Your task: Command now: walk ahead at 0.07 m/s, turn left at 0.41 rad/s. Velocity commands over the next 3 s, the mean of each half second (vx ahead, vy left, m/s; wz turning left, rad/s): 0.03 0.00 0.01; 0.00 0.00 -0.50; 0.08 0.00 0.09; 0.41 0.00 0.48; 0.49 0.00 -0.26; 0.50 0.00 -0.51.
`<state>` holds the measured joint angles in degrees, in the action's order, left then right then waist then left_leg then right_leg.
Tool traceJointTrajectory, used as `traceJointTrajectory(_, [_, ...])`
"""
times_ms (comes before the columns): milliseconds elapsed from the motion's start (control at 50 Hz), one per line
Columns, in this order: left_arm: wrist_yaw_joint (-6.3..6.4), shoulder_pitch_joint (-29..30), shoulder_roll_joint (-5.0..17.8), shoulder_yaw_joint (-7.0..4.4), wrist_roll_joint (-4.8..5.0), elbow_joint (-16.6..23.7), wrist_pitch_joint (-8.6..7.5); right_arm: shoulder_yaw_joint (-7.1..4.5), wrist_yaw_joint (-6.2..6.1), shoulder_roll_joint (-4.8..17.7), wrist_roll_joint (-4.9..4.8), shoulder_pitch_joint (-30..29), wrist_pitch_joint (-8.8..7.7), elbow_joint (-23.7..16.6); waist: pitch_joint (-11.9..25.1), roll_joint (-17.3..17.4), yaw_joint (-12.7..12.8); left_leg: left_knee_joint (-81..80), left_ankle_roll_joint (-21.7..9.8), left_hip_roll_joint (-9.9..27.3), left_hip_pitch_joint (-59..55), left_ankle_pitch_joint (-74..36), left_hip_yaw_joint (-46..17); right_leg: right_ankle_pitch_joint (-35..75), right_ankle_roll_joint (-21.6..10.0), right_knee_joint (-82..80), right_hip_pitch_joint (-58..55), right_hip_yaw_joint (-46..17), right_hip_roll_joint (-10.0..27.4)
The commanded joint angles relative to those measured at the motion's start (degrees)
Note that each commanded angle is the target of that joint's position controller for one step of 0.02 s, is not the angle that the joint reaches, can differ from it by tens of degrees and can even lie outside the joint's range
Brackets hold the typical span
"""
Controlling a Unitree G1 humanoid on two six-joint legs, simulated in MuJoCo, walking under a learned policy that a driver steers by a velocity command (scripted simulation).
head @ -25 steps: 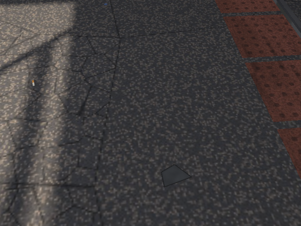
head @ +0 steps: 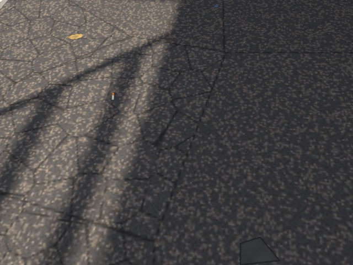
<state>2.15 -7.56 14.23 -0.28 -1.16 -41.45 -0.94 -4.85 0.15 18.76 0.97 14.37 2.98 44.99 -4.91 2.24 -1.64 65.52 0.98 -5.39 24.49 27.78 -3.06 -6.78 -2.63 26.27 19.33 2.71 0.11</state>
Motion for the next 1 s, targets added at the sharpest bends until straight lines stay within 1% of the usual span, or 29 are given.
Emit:
traceJointTrajectory(20, [-0.07,-3.0,7.3,-2.08,-0.42,1.7,-0.56,-0.43,0.62,2.4,-0.27,6.2,0.84,-1.9,9.4,-9.8,-0.2,0.0,1.1,1.0,-0.7,-2.2,-0.5,22.8,-10.2,-8.7,-7.0,-10.2,13.7])
traceJointTrajectory(80, [-0.44,-3.1,7.6,-2.34,-0.34,0.9,-0.39,0.38,0.64,1.5,0.21,3.8,1.38,-2.4,9.5,-10.4,0.1,-8.2,0.5,2.1,-2.0,-2.9,0.2,13.5,-10.4,-9.9,-6.4,-9.6,13.9])
traceJointTrajectory(140, [-1.13,-3.2,8.5,-2.74,-0.55,0.2,0.36,1.42,0.74,0.8,-0.06,0.9,1.61,-2.9,8.7,-12.3,1.4,-19.0,-0.6,2.7,-7.1,-2.8,2.4,1.6,-9.7,-10.9,-4.2,-9.4,13.1])
traceJointTrajectory(180, [-1.53,-4.3,9.6,-3.16,-0.55,-0.7,1.11,1.76,0.57,1.1,-0.19,0.3,1.35,-2.8,8.2,-12.4,1.9,-25.3,-1.4,2.5,-9.9,-3.2,3.8,-1.3,-9.6,-10.2,-4.0,-10.4,13.4])
traceJointTrajectory(220, [-1.88,-4.7,8.5,-2.65,0.18,-1.7,1.8,2.56,0.15,-0.5,0.21,3.4,0.57,-0.9,7.2,-9.9,-0.2,-40.9,-3.3,2.8,-19.5,-12.0,4.4,-2.2,-6.8,-8.2,1.0,-10.4,12.0])
traceJointTrajectory(240, [-2.19,-6.9,6.9,-2.18,0.1,-2.7,1.72,2.88,-0.23,0.2,0.69,3.2,-0.09,-0.5,6.0,-6.6,0.0,-48.3,-4.3,5.5,-24.0,-15.8,0.1,-4.9,-3.1,-7.5,4.9,-9.9,10.6])
traceJointTrajectory(260, [-2.93,-9.4,2.6,-1.19,0.13,-2.2,1.28,2.86,-0.84,3.2,1.94,3.4,-0.89,-1.0,7.8,4.5,1.5,-55.0,-6.1,19.0,-26.8,-10.6,-14.7,-12.4,0.7,1.5,7.5,-5.4,5.7])
traceJointTrajectory(280, [-2.31,-8.1,3.1,-1.38,1.0,-1.9,1.76,2.18,-1.26,6.4,1.0,-3.1,-1.19,-2.0,2.6,11.7,2.5,-56.0,-11.0,25.2,-7.5,-10.5,-17.6,-19.0,2.0,3.9,1.0,-2.0,0.4])
traceJointTrajectory(300, [-2.4,-6.1,6.1,-2.24,0.97,-2.4,2.41,2.68,-1.47,3.9,1.35,-7.0,-1.86,-2.6,0.2,7.0,2.8,-55.2,-10.9,21.6,-4.0,-10.5,-12.7,-16.6,1.8,9.5,-3.5,-4.6,1.0])
traceJointTrajectory(340, [-2.51,-7.0,7.3,-3.41,1.05,-3.3,2.65,2.49,-2.3,4.2,1.0,-7.6,-2.38,-2.1,0.1,7.2,3.2,-52.2,-10.4,18.7,-8.7,-22.3,-7.4,-16.2,1.3,17.1,1.3,-3.4,-1.7])
traceJointTrajectory(360, [-2.38,-8.5,7.7,-3.93,0.49,-3.8,2.73,2.35,-2.78,4.5,0.29,-6.3,-2.54,-1.7,1.6,7.2,3.1,-49.8,-11.2,19.0,-12.4,-32.7,-5.7,-17.9,1.4,21.2,3.3,-3.3,-1.8])
traceJointTrajectory(380, [-2.24,-10.2,6.9,-3.98,0.23,-4.6,2.73,2.22,-2.87,4.2,-0.08,-5.1,-2.45,-1.5,3.3,6.1,2.8,-47.3,-12.4,19.4,-16.2,-42.6,-4.2,-20.2,1.9,24.9,4.9,-3.0,-2.1])
traceJointTrajectory(400, [-2.07,-10.4,6.3,-4.05,0.25,-4.6,2.79,2.15,-2.95,3.7,-0.33,-3.7,-2.29,-1.1,4.6,4.6,2.3,-45.8,-13.3,20.4,-19.0,-47.5,-3.6,-21.6,2.4,27.0,6.3,-3.0,-1.7])
traceJointTrajectory(460, [-2.14,-8.1,4.4,-3.74,0.61,-3.5,3.38,1.74,-3.1,3.1,0.08,-3.2,-1.72,-0.5,5.0,5.3,1.1,-44.0,-13.2,20.4,-21.9,-46.0,-1.6,-22.0,3.3,23.2,6.7,-1.9,-0.4])
traceJointTrajectory(520, [-2.69,-6.9,4.3,-3.71,1.08,-2.3,3.87,0.79,-2.68,4.4,0.41,-3.4,-1.37,-0.1,6.0,7.2,0.1,-42.5,-13.0,21.3,-21.5,-44.5,-1.1,-21.5,2.9,17.2,2.9,0.1,-0.8])
traceJointTrajectory(560, [-3.0,-7.7,4.4,-3.81,1.24,-1.9,3.78,0.17,-2.37,5.4,0.34,-4.2,-1.2,-0.1,6.8,7.2,0.7,-40.5,-12.2,21.8,-20.7,-43.5,-0.7,-19.3,1.9,11.9,-0.4,1.3,-1.2])
traceJointTrajectory(580, [-3.08,-9.1,4.1,-3.78,1.15,-2.1,3.54,-0.09,-2.29,5.8,0.12,-5.2,-1.06,-0.1,7.1,6.4,2.0,-38.3,-10.8,21.2,-19.1,-41.1,0.6,-15.0,1.2,6.4,-3.7,2.1,-1.7])
traceJointTrajectory(600, [-2.93,-10.0,4.4,-3.83,0.83,-2.2,3.04,-0.32,-2.18,5.9,0.02,-5.3,-1.02,0.2,7.0,4.4,3.3,-34.9,-7.9,20.1,-15.7,-35.0,2.6,-7.1,0.3,-1.4,-8.1,0.9,-1.8])
traceJointTrajectory(620, [-2.54,-10.4,8.4,-4.76,-0.1,-1.9,2.28,-0.17,-1.85,4.4,0.21,-3.8,-1.03,0.0,6.9,-4.8,3.2,-24.9,-3.7,16.0,-8.6,-22.4,6.8,-1.3,-1.5,-8.9,-13.2,-10.5,4.1])
traceJointTrajectory(640, [-2.58,-12.1,17.9,-7.09,0.12,-1.3,1.86,1.23,-2.08,-0.3,0.01,-7.2,-0.71,-4.2,4.6,-20.2,3.6,-14.9,0.6,4.1,7.2,5.3,10.7,24.3,-9.6,-9.9,-15.9,-32.2,20.0])
traceJointTrajectory(660, [-2.55,-16.9,16.3,-7.05,0.23,-2.9,1.85,1.19,-2.85,1.2,0.45,-9.8,-0.05,-4.1,6.1,-13.0,6.4,-5.7,0.0,4.9,7.6,9.9,2.8,28.5,-15.1,-8.8,-15.8,-32.0,21.6])
traceJointTrajectory(680, [-2.23,-14.3,13.3,-6.38,0.53,-2.6,2.1,1.01,-2.65,1.6,-0.18,-8.6,0.18,-3.2,4.6,-8.7,4.3,-2.3,-0.3,6.0,8.2,5.8,1.1,24.7,-15.3,-8.1,-14.5,-26.9,18.5])
traceJointTrajectory(700, [-1.88,-9.6,11.2,-5.76,0.71,-1.6,2.56,0.82,-2.26,2.2,-0.67,-7.8,-0.13,-2.3,2.9,-6.6,2.5,-3.1,-0.5,6.9,8.2,0.6,0.4,18.9,-12.9,-8.7,-12.9,-23.0,14.4])
traceJointTrajectory(720, [-1.57,-6.6,10.1,-5.41,1.07,-0.7,2.82,0.47,-2.0,3.2,-0.19,-7.6,-0.48,-2.2,2.6,-7.7,1.6,-4.3,-0.4,7.2,8.8,-2.8,0.3,16.7,-10.8,-8.8,-13.6,-21.3,11.8])
traceJointTrajectory(740, [-1.46,-5.4,9.4,-5.24,1.2,-0.2,2.92,0.32,-1.65,3.8,0.49,-6.3,-0.6,-1.5,4.1,-8.6,1.4,-3.8,0.1,6.7,7.8,-5.0,0.8,19.1,-10.2,-8.5,-14.3,-19.7,10.0])
traceJointTrajectory(760, [-1.59,-6.0,9.4,-5.23,1.28,-0.2,2.92,0.3,-1.32,3.6,0.64,-5.5,-0.56,-1.3,5.7,-8.0,1.5,-3.3,0.6,6.1,7.1,-6.1,1.0,20.5,-10.2,-8.2,-15.2,-19.3,9.4])
traceJointTrajectory(800, [-1.75,-7.7,10.4,-5.6,1.36,-0.5,2.73,0.47,-1.1,2.9,0.28,-5.4,-0.43,-1.6,6.5,-6.7,2.0,-4.8,1.3,5.9,7.7,-7.0,0.9,19.7,-10.3,-7.9,-16.7,-20.0,9.3])
traceJointTrajectory(940, [-1.64,-9.7,12.2,-6.25,0.5,-0.5,3.05,0.69,-1.73,3.3,0.05,-8.2,-0.32,-3.6,5.2,-8.4,4.1,-14.0,2.0,5.0,7.9,-6.1,-0.4,9.3,-11.2,-8.0,-15.4,-26.9,8.9])
traceJointTrajectory(1000, [-1.7,-8.6,11.7,-5.98,0.08,-0.2,3.03,0.97,-1.83,3.1,-0.24,-7.4,-0.59,-3.6,6.1,-8.4,3.9,-17.2,1.3,4.7,3.9,-5.8,0.0,10.2,-11.0,-7.3,-13.3,-27.4,8.6])
